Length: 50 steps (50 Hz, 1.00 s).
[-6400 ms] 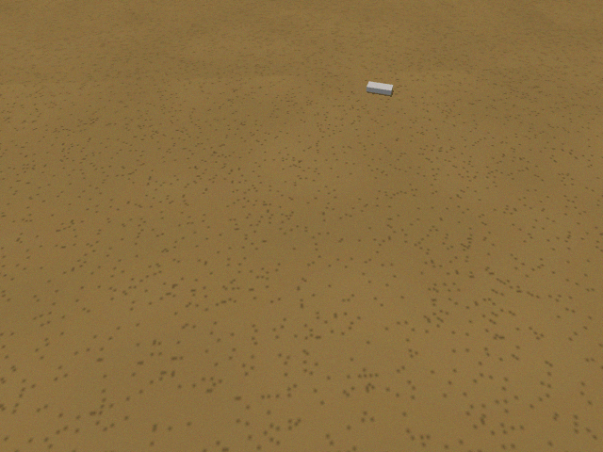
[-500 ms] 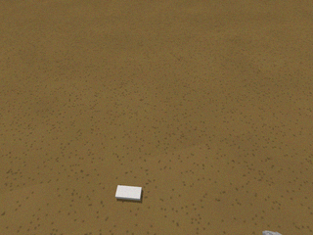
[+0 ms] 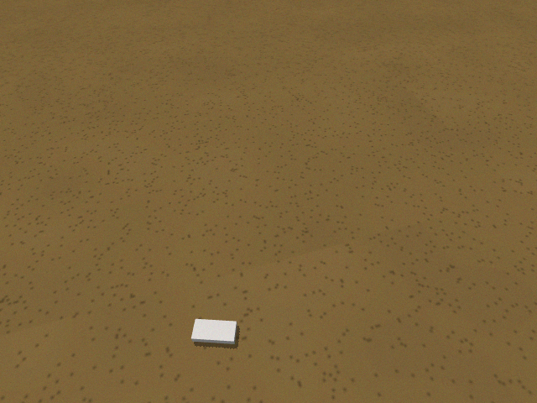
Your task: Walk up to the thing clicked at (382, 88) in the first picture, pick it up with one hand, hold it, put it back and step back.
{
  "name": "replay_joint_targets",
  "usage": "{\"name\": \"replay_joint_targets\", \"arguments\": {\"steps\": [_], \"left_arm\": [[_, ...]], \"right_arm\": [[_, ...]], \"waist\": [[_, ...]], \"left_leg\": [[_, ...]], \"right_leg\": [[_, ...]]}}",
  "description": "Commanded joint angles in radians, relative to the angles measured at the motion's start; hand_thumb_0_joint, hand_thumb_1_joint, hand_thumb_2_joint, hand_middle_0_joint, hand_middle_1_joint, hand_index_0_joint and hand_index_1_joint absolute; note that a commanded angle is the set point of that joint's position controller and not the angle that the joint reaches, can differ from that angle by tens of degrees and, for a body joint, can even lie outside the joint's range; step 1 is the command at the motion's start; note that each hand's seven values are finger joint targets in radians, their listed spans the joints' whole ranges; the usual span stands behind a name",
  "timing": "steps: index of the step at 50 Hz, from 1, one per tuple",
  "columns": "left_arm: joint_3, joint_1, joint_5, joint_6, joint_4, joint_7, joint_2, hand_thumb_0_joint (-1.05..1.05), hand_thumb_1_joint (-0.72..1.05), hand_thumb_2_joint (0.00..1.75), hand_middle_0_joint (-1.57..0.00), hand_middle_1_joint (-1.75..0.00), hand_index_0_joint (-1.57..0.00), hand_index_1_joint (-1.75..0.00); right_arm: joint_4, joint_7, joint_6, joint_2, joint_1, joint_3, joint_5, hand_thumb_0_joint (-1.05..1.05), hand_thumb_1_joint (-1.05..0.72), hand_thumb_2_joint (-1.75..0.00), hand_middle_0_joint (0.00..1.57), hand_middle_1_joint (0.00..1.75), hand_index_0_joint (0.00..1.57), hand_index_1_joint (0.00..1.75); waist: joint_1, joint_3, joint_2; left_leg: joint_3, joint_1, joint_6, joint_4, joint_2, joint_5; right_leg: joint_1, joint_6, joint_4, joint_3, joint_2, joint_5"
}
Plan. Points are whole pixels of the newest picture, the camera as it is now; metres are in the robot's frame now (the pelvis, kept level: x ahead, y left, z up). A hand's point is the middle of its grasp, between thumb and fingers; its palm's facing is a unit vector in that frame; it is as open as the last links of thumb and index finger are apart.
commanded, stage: walk up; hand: left
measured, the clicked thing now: (214, 331) +0.48 +0.24 -0.77
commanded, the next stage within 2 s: stand in 0.18 s
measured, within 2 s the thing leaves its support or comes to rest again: neither
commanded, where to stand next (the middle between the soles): +0.03 -0.02 m, yaw -2 degrees
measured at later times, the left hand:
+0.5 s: hand out of the picture +0.09 +0.24 -0.16, palm faces -0.02 -0.94 -0.33, open 7.4 cm
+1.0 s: hand out of the picture +0.11 +0.24 -0.15, palm faces -0.03 -0.94 -0.34, open 7.4 cm
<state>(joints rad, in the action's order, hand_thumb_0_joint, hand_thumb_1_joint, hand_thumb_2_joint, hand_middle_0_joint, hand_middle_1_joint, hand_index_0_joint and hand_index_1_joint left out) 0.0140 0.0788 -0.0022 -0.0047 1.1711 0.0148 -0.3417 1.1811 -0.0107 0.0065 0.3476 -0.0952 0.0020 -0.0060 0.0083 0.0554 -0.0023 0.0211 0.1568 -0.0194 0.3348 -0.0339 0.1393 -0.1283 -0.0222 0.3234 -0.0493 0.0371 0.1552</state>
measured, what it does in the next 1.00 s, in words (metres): stands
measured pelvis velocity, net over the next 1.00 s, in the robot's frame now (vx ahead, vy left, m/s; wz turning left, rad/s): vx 0.03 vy -0.01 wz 0.00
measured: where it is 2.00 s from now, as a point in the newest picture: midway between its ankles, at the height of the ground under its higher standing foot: outside the picture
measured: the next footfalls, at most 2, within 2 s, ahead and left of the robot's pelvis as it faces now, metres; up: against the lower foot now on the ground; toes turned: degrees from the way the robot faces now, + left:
none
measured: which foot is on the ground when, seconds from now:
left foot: down 0.00-1.00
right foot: down 0.00-1.00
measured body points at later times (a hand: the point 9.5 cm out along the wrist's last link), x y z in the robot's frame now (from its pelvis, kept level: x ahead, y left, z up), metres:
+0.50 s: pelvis +0.01 -0.01 +0.00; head +0.02 -0.01 +0.45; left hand +0.09 +0.29 -0.13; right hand +0.09 -0.31 -0.13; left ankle +0.03 +0.13 -0.75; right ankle +0.01 -0.13 -0.75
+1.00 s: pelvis +0.03 -0.01 +0.00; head +0.03 -0.01 +0.45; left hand +0.11 +0.29 -0.13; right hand +0.10 -0.31 -0.13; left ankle +0.03 +0.13 -0.75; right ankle +0.01 -0.13 -0.75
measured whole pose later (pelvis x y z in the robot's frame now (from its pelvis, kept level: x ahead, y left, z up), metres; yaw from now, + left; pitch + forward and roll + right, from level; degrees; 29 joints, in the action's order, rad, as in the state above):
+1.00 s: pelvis +0.03 -0.01 +0.00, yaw +0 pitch -2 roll +0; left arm 0.00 0.09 -0.01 -0.01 1.13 0.01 -0.35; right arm 1.15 0.00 0.01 0.35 -0.09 0.00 -0.01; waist 0.01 0.04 0.00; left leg 0.02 0.11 -0.04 0.31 -0.05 0.16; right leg -0.09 -0.01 0.32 -0.05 0.02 0.19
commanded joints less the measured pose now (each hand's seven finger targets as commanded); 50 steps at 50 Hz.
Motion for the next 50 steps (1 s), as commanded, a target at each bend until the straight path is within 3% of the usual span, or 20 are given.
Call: {"name": "replay_joint_targets", "arguments": {"steps": [1,12,23,25,29,35,42,49,50], "left_arm": [[0.037,-0.043,0.0,-0.023,-0.06,-0.016,-0.207,0.0,0.9,0.9,-0.2,-0.3,-0.2,-0.3],[0.032,-0.048,-0.006,-0.024,-0.077,-0.019,-0.217,0.0,0.9,0.9,-0.2,-0.3,-0.2,-0.3],[0.026,-0.029,-0.007,-0.029,-0.088,-0.02,-0.223,0.0,0.9,0.9,-0.2,-0.3,-0.2,-0.3],[0.028,-0.027,-0.007,-0.031,-0.091,-0.02,-0.226,0.0,0.9,0.9,-0.2,-0.3,-0.2,-0.3],[0.027,-0.025,-0.006,-0.03,-0.089,-0.021,-0.228,0.0,0.9,0.9,-0.2,-0.3,-0.2,-0.3],[0.023,-0.024,-0.005,-0.028,-0.09,-0.022,-0.225,0.0,0.9,0.9,-0.2,-0.3,-0.2,-0.3],[0.025,-0.022,-0.005,-0.029,-0.09,-0.023,-0.226,0.0,0.9,0.9,-0.2,-0.3,-0.2,-0.3],[0.024,-0.019,-0.005,-0.028,-0.091,-0.024,-0.224,0.0,0.9,0.9,-0.2,-0.3,-0.2,-0.3],[0.025,-0.021,-0.005,-0.03,-0.093,-0.025,-0.227,0.0,0.9,0.9,-0.2,-0.3,-0.2,-0.3]], "right_arm": [[-0.062,0.011,0.022,0.213,0.06,0.036,0.002,0.0,-0.9,-0.9,0.2,0.3,0.2,0.3],[-0.081,0.013,0.023,0.207,0.065,0.04,-0.009,0.0,-0.9,-0.9,0.2,0.3,0.2,0.3],[-0.084,0.009,0.019,0.207,0.059,0.041,-0.005,0.0,-0.9,-0.9,0.2,0.3,0.2,0.3],[-0.087,0.011,0.023,0.207,0.062,0.041,-0.006,0.0,-0.9,-0.9,0.2,0.3,0.2,0.3],[-0.085,0.014,0.024,0.21,0.058,0.041,-0.005,0.0,-0.9,-0.9,0.2,0.3,0.2,0.3],[-0.081,0.013,0.019,0.209,0.054,0.039,-0.005,0.0,-0.9,-0.9,0.2,0.3,0.2,0.3],[-0.086,0.015,0.02,0.211,0.057,0.038,-0.004,0.0,-0.9,-0.9,0.2,0.3,0.2,0.3],[-0.088,0.016,0.017,0.212,0.052,0.037,-0.002,0.0,-0.9,-0.9,0.2,0.3,0.2,0.3],[-0.089,0.016,0.018,0.209,0.052,0.038,-0.004,0.0,-0.9,-0.9,0.2,0.3,0.2,0.3]], "waist": [[-0.007,-0.091,-0.012],[-0.001,-0.084,-0.005],[0.003,-0.075,-0.017],[-0.003,-0.114,-0.012],[-0.003,-0.109,-0.005],[0.0,-0.082,0.0],[-0.002,-0.108,-0.002],[-0.004,-0.093,0.004],[-0.002,-0.106,0.006]], "left_leg": [[-0.109,-0.008,0.032,-0.068,-0.103,-0.042],[-0.101,-0.03,0.021,-0.077,-0.106,-0.065],[-0.094,-0.028,0.022,-0.066,-0.102,-0.024],[-0.091,-0.054,0.024,-0.057,-0.111,-0.108],[-0.089,-0.06,0.021,-0.057,-0.114,-0.141],[-0.088,-0.041,0.017,-0.062,-0.106,-0.087],[-0.082,-0.069,0.022,-0.052,-0.114,-0.166],[-0.081,-0.069,0.02,-0.056,-0.112,-0.144],[-0.079,-0.076,0.023,-0.05,-0.114,-0.165]], "right_leg": [[0.019,0.03,-0.066,0.096,0.1,-0.028],[-0.001,0.029,-0.067,0.094,0.107,-0.006],[-0.007,0.03,-0.088,0.103,0.11,0.02],[0.021,0.034,-0.065,0.102,0.116,-0.067],[0.026,0.033,-0.055,0.093,0.111,-0.095],[0.016,0.032,-0.073,0.097,0.109,-0.05],[0.046,0.034,-0.057,0.092,0.112,-0.141],[0.04,0.031,-0.069,0.091,0.112,-0.131],[0.05,0.031,-0.063,0.091,0.114,-0.166]]}}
